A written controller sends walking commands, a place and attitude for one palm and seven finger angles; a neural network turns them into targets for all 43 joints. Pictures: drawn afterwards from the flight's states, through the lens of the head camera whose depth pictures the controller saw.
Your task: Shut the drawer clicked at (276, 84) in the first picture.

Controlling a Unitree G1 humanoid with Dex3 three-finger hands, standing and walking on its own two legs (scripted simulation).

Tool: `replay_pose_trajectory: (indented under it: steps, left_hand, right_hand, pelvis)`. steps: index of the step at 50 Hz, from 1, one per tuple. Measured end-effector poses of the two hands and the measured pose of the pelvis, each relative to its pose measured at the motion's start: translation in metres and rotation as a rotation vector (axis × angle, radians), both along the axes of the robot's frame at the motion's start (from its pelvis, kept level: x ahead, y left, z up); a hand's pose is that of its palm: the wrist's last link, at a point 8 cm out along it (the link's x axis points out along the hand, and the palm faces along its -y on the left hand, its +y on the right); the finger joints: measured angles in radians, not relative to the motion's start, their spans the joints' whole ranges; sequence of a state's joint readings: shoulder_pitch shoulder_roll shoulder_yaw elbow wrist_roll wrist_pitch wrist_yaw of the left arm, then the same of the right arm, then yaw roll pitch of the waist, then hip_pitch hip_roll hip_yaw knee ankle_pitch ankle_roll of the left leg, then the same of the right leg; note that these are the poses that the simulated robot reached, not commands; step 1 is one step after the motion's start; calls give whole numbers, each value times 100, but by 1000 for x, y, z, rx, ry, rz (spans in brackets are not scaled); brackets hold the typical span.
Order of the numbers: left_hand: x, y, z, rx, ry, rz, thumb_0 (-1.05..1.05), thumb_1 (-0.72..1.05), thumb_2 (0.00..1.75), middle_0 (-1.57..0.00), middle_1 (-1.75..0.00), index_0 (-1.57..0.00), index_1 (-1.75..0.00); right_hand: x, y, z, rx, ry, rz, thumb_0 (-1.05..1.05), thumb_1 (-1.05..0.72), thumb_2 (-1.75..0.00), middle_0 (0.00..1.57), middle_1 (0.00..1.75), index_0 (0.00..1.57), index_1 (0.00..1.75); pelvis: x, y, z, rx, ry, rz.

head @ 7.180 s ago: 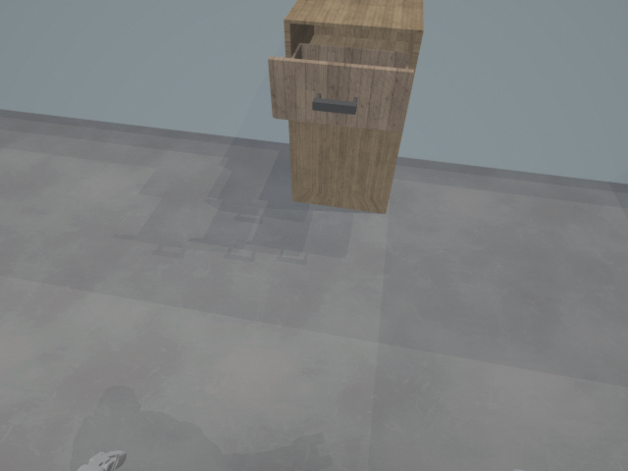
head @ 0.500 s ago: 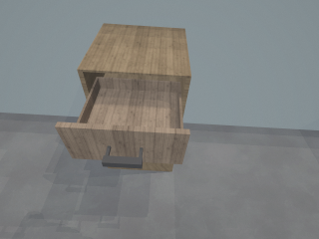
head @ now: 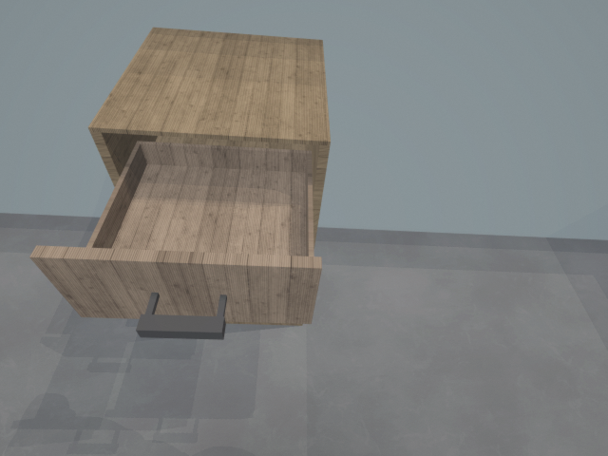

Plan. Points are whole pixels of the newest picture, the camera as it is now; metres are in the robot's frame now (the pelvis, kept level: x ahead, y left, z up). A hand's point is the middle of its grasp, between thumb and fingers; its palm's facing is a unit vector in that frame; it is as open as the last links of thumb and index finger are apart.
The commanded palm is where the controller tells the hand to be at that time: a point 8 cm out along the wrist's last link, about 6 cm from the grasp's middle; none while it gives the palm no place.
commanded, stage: come to a stop and stand still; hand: left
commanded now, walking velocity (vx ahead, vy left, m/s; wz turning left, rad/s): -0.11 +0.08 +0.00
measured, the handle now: (185, 313) +0.32 +0.20 -0.05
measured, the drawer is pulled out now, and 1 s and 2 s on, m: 0.29 0.29 0.29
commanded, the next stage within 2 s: look again from close up in 1.58 s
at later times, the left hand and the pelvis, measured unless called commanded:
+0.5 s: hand out of the picture +0.05 +0.15 -0.16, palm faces +0.05 -0.97 -0.24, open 7.3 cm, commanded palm none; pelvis +0.03 -0.04 +0.01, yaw +2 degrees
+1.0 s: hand out of the picture +0.04 +0.19 -0.15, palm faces +0.02 -0.96 -0.28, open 7.4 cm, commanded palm none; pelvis +0.03 -0.01 +0.01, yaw +1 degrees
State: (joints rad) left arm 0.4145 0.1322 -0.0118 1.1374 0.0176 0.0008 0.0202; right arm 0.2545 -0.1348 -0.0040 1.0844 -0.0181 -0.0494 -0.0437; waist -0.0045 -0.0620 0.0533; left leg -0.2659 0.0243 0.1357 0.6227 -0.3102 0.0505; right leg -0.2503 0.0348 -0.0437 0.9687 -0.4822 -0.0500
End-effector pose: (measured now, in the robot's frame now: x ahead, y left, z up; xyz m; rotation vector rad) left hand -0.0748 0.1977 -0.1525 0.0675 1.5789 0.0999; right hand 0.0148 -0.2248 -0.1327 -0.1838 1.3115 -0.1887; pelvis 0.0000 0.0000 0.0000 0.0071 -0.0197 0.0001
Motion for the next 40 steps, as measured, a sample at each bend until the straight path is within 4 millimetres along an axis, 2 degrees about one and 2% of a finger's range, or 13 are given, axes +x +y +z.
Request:
replay_pose_trajectory:
  steps: [5, 9, 16, 20, 27, 31, 35, 40]
  left_hand:
    - [64, -2, 11, 36, -159, -1, 1, 91, 90, -20, -30, -20, -30]
    - [89, 1, 11, 108, -235, -2, 2, 94, 90, -20, -30, -20, -30]
    - [104, -15, 24, 122, -197, -23, 2, 93, 90, -20, -30, -20, -30]
    - [110, -13, 26, 139, -195, -18, 2, 93, 90, -21, -30, -20, -30]
    - [119, 0, 24, 144, -236, -13, 1, 92, 90, -21, -30, -20, -30]
    - [121, 10, 21, 141, -287, -34, 1, 91, 90, -21, -30, -20, -30]
    - [125, 26, 23, 145, -311, -44, 1, 91, 90, -21, -30, -20, -30]
    - [127, 40, 34, 170, -345, -37, 1, 91, 90, -21, -30, -20, -30]
  right_hand:
    - [2, -3, 4, 29, 39, 27, 0, -91, -90, 20, 30, 20, 30]
    - [7, -11, -9, 66, 83, 43, 1, -92, -90, 20, 30, 20, 30]
    - [17, -25, -12, 107, 97, 10, 1, -92, -90, 20, 30, 20, 30]
    - [17, -30, -11, 101, 113, 12, 0, -92, -90, 20, 30, 20, 30]
    - [20, -34, -6, 60, 86, 15, 0, -91, -90, 20, 30, 20, 30]
    - [30, -33, -5, 49, 6, 13, 0, -91, -90, 20, 30, 20, 30]
    - [38, -21, -3, 48, -79, 26, 0, -91, -90, 19, 30, 20, 30]
    - [40, -7, -6, 70, -81, 59, 0, -92, -90, 20, 30, 20, 30]
  pelvis:
    - [10, -10, 11, -11, -7, 16]
    - [18, -26, 3, 21, -13, 24]
    - [31, -42, 8, 12, 13, 35]
    - [32, -44, 9, 14, 24, 38]
    - [24, -36, 9, 25, 10, 27]
    - [17, -26, 4, 0, 7, 30]
    - [15, -13, 3, 1, -7, 30]
    - [14, -5, 6, 8, -11, 38]
